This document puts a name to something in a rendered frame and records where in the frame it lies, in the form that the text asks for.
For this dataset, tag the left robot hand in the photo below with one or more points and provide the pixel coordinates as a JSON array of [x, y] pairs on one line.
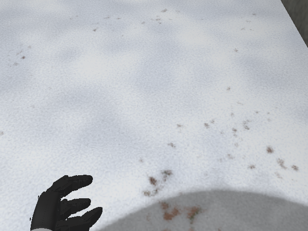
[[53, 214]]

